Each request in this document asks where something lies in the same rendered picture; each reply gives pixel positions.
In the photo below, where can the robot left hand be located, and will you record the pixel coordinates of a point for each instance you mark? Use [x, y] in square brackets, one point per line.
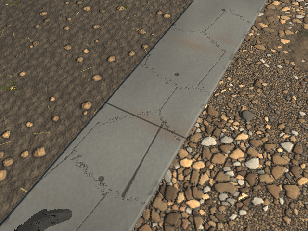
[43, 219]

